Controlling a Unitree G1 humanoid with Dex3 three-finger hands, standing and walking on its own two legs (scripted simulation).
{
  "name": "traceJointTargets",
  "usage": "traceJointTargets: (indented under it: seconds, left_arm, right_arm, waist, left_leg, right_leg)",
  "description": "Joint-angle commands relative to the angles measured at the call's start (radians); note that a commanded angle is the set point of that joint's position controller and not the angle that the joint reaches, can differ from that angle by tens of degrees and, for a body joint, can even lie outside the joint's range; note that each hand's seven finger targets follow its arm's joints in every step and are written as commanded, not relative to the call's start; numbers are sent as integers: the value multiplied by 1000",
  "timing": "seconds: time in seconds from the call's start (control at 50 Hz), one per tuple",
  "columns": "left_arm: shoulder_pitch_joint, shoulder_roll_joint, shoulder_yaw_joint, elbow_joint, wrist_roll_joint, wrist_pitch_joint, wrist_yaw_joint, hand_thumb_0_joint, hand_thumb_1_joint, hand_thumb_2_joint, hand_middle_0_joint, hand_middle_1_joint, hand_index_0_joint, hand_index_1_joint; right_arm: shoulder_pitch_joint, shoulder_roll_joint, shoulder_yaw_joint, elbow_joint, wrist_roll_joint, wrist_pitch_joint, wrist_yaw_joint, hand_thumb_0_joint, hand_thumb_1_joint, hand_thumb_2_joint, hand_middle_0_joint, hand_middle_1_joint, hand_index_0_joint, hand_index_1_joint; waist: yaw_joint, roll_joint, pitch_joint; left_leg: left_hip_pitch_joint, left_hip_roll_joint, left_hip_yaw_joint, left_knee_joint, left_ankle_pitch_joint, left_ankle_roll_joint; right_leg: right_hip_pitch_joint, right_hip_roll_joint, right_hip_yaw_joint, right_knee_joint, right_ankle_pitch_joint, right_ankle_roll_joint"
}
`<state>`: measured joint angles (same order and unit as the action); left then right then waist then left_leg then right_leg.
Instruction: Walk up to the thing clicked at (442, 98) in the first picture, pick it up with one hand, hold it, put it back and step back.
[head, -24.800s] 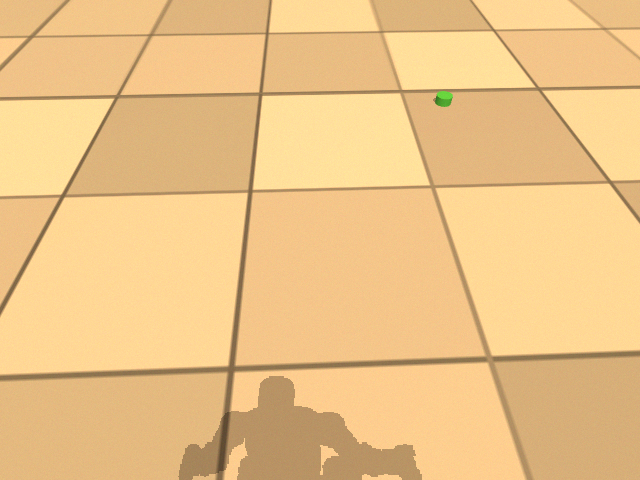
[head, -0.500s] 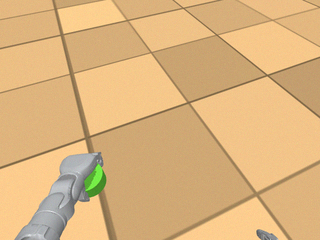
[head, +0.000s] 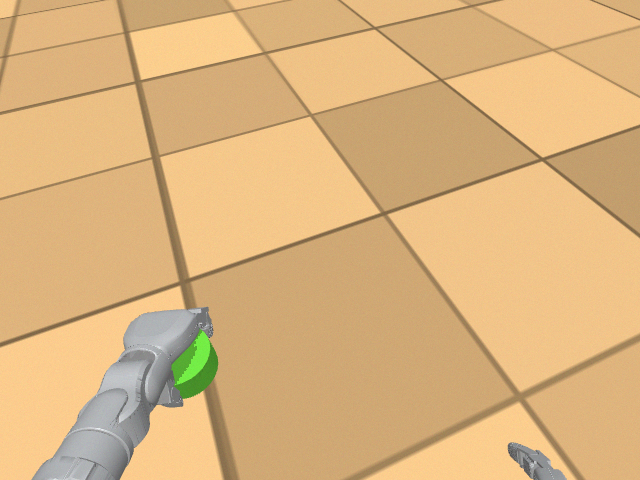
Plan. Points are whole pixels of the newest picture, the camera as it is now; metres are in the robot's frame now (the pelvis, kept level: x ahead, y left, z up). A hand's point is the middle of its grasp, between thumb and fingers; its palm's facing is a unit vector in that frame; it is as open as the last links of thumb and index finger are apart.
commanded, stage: hold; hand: left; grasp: from above
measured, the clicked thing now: (182, 361) +0.31 +0.22 -0.07
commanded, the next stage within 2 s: crouch in 0.82 s
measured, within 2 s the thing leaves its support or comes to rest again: neither
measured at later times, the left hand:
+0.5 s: hand (170, 371) +0.28 +0.22 -0.04, palm faces -0.46 -0.06 -0.89, open 11.5 cm
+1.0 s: hand (169, 365) +0.29 +0.22 -0.04, palm faces -0.44 -0.06 -0.89, open 11.5 cm
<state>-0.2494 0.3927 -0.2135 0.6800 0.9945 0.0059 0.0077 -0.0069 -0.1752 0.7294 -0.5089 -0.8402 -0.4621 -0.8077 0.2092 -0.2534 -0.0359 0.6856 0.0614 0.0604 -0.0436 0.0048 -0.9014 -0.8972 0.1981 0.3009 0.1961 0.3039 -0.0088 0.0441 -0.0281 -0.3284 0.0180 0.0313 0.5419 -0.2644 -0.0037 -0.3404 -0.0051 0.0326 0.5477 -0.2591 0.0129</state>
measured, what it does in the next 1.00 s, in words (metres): stands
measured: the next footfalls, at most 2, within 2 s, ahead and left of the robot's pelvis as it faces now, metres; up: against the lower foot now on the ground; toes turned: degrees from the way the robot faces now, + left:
none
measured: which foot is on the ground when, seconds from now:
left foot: down 0.00-1.00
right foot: down 0.00-1.00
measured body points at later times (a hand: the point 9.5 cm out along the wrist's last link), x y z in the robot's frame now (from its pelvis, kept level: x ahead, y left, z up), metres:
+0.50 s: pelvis +0.00 +0.00 +0.00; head +0.01 -0.02 +0.45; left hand +0.30 +0.22 +0.01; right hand +0.14 -0.25 -0.11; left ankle +0.01 +0.12 -0.73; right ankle +0.01 -0.13 -0.73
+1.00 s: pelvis +0.00 +0.00 +0.01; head +0.01 -0.02 +0.45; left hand +0.31 +0.22 +0.01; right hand +0.14 -0.25 -0.11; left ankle +0.01 +0.12 -0.73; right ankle +0.01 -0.13 -0.73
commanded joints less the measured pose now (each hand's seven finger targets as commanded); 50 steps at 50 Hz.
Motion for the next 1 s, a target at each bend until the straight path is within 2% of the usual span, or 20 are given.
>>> traceJointTargets:
  seconds: [0.0, 0.02, 0.06, 0.1, 0.12, 0.18, 0.28, 0.36, 0.42, 0.56, 0.62, 0.64, 0.68, 0.72, 0.78, 0.84, 0.86, 0.9, 0.92, 0.98]
  left_arm:
    - [-347, 207, 102, -227, 1, 0, 49, 0, 409, 1057, -763, -1039, -788, -1014]
    - [-320, 219, 118, -196, 1, 3, 50, 0, 412, 1053, -759, -1049, -786, -1022]
    - [-331, 198, 92, -224, -3, 2, 42, 0, 412, 1051, -768, -1027, -792, -1003]
    - [-302, 221, 117, -202, -5, 3, 36, 0, 399, 1052, -763, -1027, -785, -1005]
    - [-334, 208, 100, -231, -7, -1, 32, 0, 391, 1039, -746, -1039, -773, -1012]
    - [-298, 222, 119, -234, -3, 0, 24, 0, 385, 1038, -748, -1024, -772, -1000]
    - [-313, 221, 117, -241, -5, -1, 17, 0, 358, 1051, -728, -1041, -752, -1017]
    - [-272, 193, 92, -235, -9, -1, 5, 0, 371, 1038, -733, -1042, -760, -1016]
    - [-280, 213, 111, -272, -8, -7, 8, 0, 361, 1058, -728, -1046, -751, -1023]
    - [-338, 210, 110, -249, 4, -5, 35, 0, 355, 1073, -719, -1070, -747, -1043]
    - [-311, 209, 110, -235, 2, 3, 40, 0, 363, 1108, -748, -1052, -763, -1037]
    - [-332, 195, 94, -242, 1, 2, 36, 0, 362, 1096, -734, -1082, -758, -1058]
    - [-280, 208, 111, -204, -2, 4, 33, 0, 353, 1093, -746, -1048, -762, -1033]
    - [-298, 185, 81, -226, -2, -2, 24, 0, 358, 1094, -752, -1037, -766, -1025]
    - [-313, 234, 128, -248, 1, -9, 25, 0, 335, 1073, -717, -1049, -738, -1029]
    - [-352, 208, 99, -260, 3, -9, 26, 0, 360, 1060, -723, -1073, -753, -1043]
    - [-351, 226, 117, -246, 0, -8, 30, 0, 360, 1064, -730, -1068, -758, -1040]
    - [-302, 202, 105, -220, -6, -4, 30, 0, 403, 997, -725, -1117, -784, -1058]
    - [-273, 177, 85, -207, -7, -3, 29, 0, 323, 986, -645, -1067, -704, -1019]
    - [-270, 184, 93, -205, 2, -6, 36, 0, 252, 992, -655, -1000, -679, -977]
  right_arm:
    - [-66, -134, -47, -134, -2, -37, -12, 0, -899, -900, 200, 300, 200, 300]
    - [-70, -136, -47, -135, -2, -35, -11, 0, -898, -900, 199, 300, 199, 300]
    - [-76, -133, -44, -139, -1, -34, -12, 0, -899, -900, 200, 300, 200, 300]
    - [-81, -137, -44, -139, 0, -32, -13, 0, -900, -901, 199, 300, 199, 300]
    - [-84, -132, -43, -140, 0, -32, -13, 0, -901, -900, 199, 300, 199, 300]
    - [-93, -132, -42, -147, 3, -30, -15, 0, -901, -901, 200, 300, 200, 300]
    - [-92, -131, -40, -146, 1, -31, -18, 0, -902, -902, 199, 300, 199, 300]
    - [-105, -130, -38, -157, 5, -28, -18, 0, -902, -902, 199, 300, 199, 300]
    - [-111, -125, -36, -161, 5, -28, -18, 0, -904, -902, 199, 300, 199, 300]
    - [-92, -129, -38, -136, 0, -28, -18, 0, -903, -902, 199, 300, 199, 300]
    - [-99, -129, -41, -138, 1, -25, -17, 0, -902, -902, 199, 300, 199, 300]
    - [-95, -129, -40, -137, 1, -26, -16, 0, -903, -902, 199, 300, 199, 300]
    - [-94, -131, -41, -137, 2, -24, -16, 0, -904, -903, 199, 300, 199, 300]
    - [-105, -123, -39, -145, 3, -22, -16, 0, -907, -904, 199, 300, 199, 300]
    - [-97, -125, -40, -140, 2, -21, -19, 0, -905, -902, 199, 300, 199, 300]
    - [-88, -127, -42, -139, 1, -23, -20, 0, -905, -902, 199, 300, 199, 300]
    - [-89, -127, -40, -136, 1, -24, -21, 0, -907, -903, 199, 300, 199, 300]
    - [-95, -123, -39, -145, 5, -22, -21, 0, -923, -914, 200, 301, 200, 301]
    - [-94, -125, -39, -150, 3, -22, -19, 0, -885, -898, 200, 300, 201, 300]
    - [-91, -126, -42, -145, 3, -21, -18, 0, -894, -902, 199, 300, 200, 300]
  waist:
    - [4, -9, -263]
    - [7, -22, -248]
    - [-4, -30, -242]
    - [4, -30, -225]
    - [-1, -25, -229]
    - [17, -15, -237]
    - [9, -20, -226]
    - [10, -37, -203]
    - [20, -23, -209]
    - [-2, -30, -242]
    - [12, -13, -238]
    - [5, -24, -232]
    - [16, -27, -211]
    - [6, -37, -220]
    - [21, 5, -238]
    - [1, -16, -252]
    - [10, -12, -238]
    - [18, -15, -211]
    - [10, -45, -195]
    - [10, -43, -198]
  left_leg:
    - [149, -31, 3, -64, 214, 16]
    - [144, -33, 5, -68, 211, 17]
    - [147, -35, 6, -69, 199, 21]
    - [146, -35, 8, -79, 183, 21]
    - [149, -32, 3, -83, 182, 19]
    - [162, -33, 5, -91, 190, 18]
    - [167, -29, 2, -98, 196, 17]
    - [166, -30, 2, -108, 185, 19]
    - [165, -35, 4, -110, 170, 18]
    - [192, -30, 3, -100, 209, 17]
    - [192, -29, 2, -105, 226, 13]
    - [189, -29, 2, -107, 222, 15]
    - [173, -29, 1, -111, 208, 14]
    - [180, -33, 2, -109, 208, 19]
    - [186, -36, 7, -105, 224, 15]
    - [203, -31, 6, -104, 235, 16]
    - [193, -31, 4, -107, 231, 16]
    - [182, -30, 5, -115, 211, 14]
    - [174, -31, 4, -115, 195, 17]
    - [169, -34, 6, -109, 198, 17]
  right_leg:
    - [86, 34, -17, -83, 184, -19]
    - [97, 32, -18, -90, 182, -18]
    - [91, 29, -15, -99, 177, -14]
    - [97, 28, -15, -107, 159, -15]
    - [91, 30, -17, -105, 156, -16]
    - [108, 31, -18, -109, 156, -19]
    - [105, 33, -22, -116, 161, -19]
    - [103, 30, -21, -125, 150, -20]
    - [111, 28, -20, -128, 134, -19]
    - [111, 33, -22, -120, 173, -18]
    - [118, 32, -25, -121, 185, -22]
    - [119, 32, -26, -123, 185, -21]
    - [120, 31, -27, -128, 170, -22]
    - [116, 28, -24, -128, 177, -19]
    - [128, 26, -20, -128, 185, -21]
    - [124, 32, -22, -125, 200, -21]
    - [124, 31, -25, -128, 195, -20]
    - [115, 31, -26, -133, 171, -23]
    - [115, 30, -28, -140, 158, -20]
    - [112, 27, -25, -135, 163, -20]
